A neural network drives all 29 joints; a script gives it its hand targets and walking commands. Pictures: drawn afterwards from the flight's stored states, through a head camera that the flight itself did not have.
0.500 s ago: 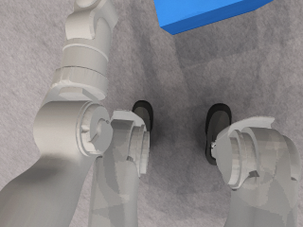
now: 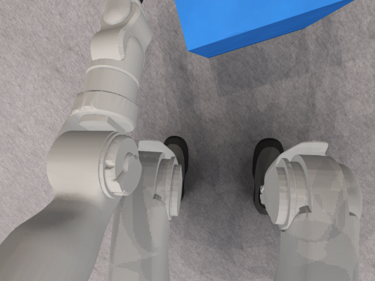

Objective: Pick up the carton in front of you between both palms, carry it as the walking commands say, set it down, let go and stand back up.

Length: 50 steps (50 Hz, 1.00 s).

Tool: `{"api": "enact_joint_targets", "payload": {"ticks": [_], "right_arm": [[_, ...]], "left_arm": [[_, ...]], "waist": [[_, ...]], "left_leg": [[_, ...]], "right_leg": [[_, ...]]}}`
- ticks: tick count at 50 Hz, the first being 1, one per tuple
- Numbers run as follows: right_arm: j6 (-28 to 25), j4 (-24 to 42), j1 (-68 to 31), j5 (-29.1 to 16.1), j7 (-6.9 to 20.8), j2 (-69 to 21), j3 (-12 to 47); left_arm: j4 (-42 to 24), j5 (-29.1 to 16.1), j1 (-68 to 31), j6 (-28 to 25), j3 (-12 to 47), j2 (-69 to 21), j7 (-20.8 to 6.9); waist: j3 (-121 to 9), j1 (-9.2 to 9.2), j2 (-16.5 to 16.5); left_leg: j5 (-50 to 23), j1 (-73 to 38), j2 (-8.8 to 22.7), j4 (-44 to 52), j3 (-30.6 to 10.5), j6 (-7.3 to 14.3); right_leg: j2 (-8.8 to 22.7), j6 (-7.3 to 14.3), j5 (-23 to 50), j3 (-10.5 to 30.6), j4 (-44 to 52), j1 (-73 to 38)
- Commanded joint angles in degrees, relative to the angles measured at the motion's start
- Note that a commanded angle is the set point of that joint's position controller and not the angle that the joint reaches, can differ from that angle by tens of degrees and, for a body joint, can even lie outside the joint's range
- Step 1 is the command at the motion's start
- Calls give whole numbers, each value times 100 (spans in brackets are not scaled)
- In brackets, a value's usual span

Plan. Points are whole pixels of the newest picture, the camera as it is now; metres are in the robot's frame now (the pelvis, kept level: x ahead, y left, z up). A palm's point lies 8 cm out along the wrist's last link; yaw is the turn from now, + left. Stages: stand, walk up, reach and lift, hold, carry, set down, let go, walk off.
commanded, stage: reach and lift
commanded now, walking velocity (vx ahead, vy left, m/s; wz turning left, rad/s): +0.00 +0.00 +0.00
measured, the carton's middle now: out of the picture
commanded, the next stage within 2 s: none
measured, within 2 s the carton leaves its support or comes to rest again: leaves its support in 0.36 s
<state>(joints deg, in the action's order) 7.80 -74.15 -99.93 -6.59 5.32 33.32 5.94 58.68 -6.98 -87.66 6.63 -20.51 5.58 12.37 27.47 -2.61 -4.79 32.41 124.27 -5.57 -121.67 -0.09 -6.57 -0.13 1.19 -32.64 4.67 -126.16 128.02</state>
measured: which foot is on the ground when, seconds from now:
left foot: down 0.00-1.00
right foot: down 0.00-1.00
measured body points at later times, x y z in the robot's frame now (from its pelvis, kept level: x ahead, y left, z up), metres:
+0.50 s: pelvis +0.01 +0.00 +0.00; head +0.36 -0.09 +0.26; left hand +0.56 +0.08 -0.14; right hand +0.58 -0.22 -0.16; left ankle +0.13 +0.14 -0.34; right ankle +0.11 -0.12 -0.35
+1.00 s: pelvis +0.00 +0.01 +0.11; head +0.28 -0.06 +0.45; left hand +0.52 +0.09 +0.04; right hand +0.52 -0.21 +0.03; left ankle +0.13 +0.14 -0.35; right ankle +0.11 -0.12 -0.35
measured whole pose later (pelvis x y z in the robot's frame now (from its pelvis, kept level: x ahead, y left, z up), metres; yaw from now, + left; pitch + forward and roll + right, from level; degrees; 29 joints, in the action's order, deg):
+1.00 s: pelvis +0.00 +0.01 +0.11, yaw -5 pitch +43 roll +4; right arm 24.1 -48.8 -72.7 17.4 3.7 9.1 -20.8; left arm 30.2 13.1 -63.0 22.3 -37.9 -8.7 7.7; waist -5.1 -1.7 -2.4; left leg 27.4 116.5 -4.8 -100.1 -3.0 -4.9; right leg -2.6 -0.9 -25.6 4.1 -101.3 119.1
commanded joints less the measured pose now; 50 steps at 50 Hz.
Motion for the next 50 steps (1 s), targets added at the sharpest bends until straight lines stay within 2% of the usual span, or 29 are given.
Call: {"api": "enact_joint_targets", "payload": {"ticks": [1,3,4,5,7,9,12,15,20,24,26,28,30,33,36,39,43,46,50], "right_arm": [[-15,563,-2126,4,239,-966,106],[76,473,-1993,268,375,-1339,-70],[122,725,-2344,272,624,-2758,207],[197,615,-2237,343,836,-3483,145],[294,718,-2020,366,1147,-4478,80],[375,829,-1816,376,1296,-4995,-27],[449,1086,-1616,407,1348,-5387,-95],[480,1509,-1639,303,1342,-5692,66],[483,2578,-2078,-118,1205,-6223,633],[698,3386,-1984,-320,1005,-6880,954],[874,3437,-1625,-227,949,-7258,898],[1028,3264,-1187,5,927,-7596,685],[1144,2917,-821,350,979,-7758,304],[1228,2235,-605,842,1117,-7822,-322],[1274,1878,-558,1168,1177,-7811,-775],[1297,1782,-514,1408,1181,-7769,-1102],[1341,1894,-390,1599,1151,-7865,-1265],[1384,2210,-341,1570,1160,-8061,-1124],[1474,2774,-194,1348,1189,-8459,-670]], "left_arm": [[-540,173,-1503,-14,49,-824,-159],[-444,707,-1423,85,-408,-1142,-246],[-706,749,-2047,158,-8,-2447,-528],[-593,874,-2247,255,-57,-3057,-759],[-721,937,-2508,395,53,-3935,-1113],[-801,890,-2542,480,121,-4323,-1326],[-891,728,-2584,547,314,-4650,-1478],[-1019,474,-2639,584,613,-4946,-1512],[-1448,-29,-2780,633,1336,-5442,-1430],[-2214,-184,-3066,802,1898,-5764,-1415],[-2681,-104,-3222,929,2123,-5866,-1430],[-2934,81,-3182,1036,2198,-5932,-1440],[-2798,410,-2934,1139,1970,-5958,-1487],[-2270,1035,-2480,1272,1283,-5884,-1580],[-2013,1406,-2257,1361,844,-5855,-1637],[-1950,1504,-2215,1421,745,-5957,-1710],[-1971,1384,-2183,1526,993,-6276,-1836],[-2071,1215,-2105,1604,1327,-6546,-1942],[-2298,988,-1818,1685,1835,-6860,-2065]], "waist": [[-6413,-149,1263],[-6152,-244,1253],[-6153,-232,1246],[-5994,-175,1263],[-5882,-108,1201],[-5912,-46,1066],[-6063,83,925],[-6590,171,933],[-8452,215,1421],[-10322,213,1784],[-10741,235,1747],[-10575,207,1611],[-9884,128,1473],[-8495,-86,1342],[-8065,-175,1311],[-8175,-63,1210],[-8612,174,953],[-9134,274,809],[-9892,291,784]], "left_leg": [[-1581,-2716,-190,582,750,173],[-1493,-2925,-245,535,765,186],[-1506,-2912,-309,531,744,229],[-1452,-2806,-346,495,748,258],[-1480,-2666,-369,451,738,330],[-1600,-2486,-377,410,768,370],[-1726,-2261,-393,356,778,398],[-1901,-2180,-429,311,799,399],[-2344,-2191,-472,344,869,370],[-2404,-2166,-514,595,930,356],[-2290,-2277,-529,803,937,360],[-2085,-2385,-544,1033,944,360],[-1673,-2384,-549,1295,926,362],[-948,-2332,-546,1688,863,396],[-680,-2436,-539,2024,822,424],[-604,-2582,-533,2321,772,417],[-561,-2894,-539,2685,740,349],[-698,-3260,-545,2927,731,309],[-1154,-3746,-566,3167,731,298]], "right_leg": [[0,-3,1519,-107,1195,-3710],[-70,-40,1274,-141,1188,-3531],[-152,-11,1326,-155,1230,-3494],[-184,-6,1386,-158,1210,-3395],[-245,33,1525,-196,1149,-3135],[-274,77,1701,-219,1101,-3065],[-308,119,1930,-252,1058,-3105],[-331,107,2288,-282,1023,-3487],[-372,5,3447,-318,1007,-5067],[-422,-78,4329,-383,1104,-6556],[-497,-127,4177,-463,1303,-6632],[-592,-177,3623,-551,1605,-6197],[-659,-214,2756,-639,1952,-5395],[-702,-216,1320,-719,2458,-4031],[-730,-169,647,-727,2828,-3618],[-757,-126,550,-757,3081,-3703],[-784,-74,629,-814,3380,-4118],[-800,-72,866,-855,3548,-4520],[-831,-113,1430,-884,3709,-5167]]}}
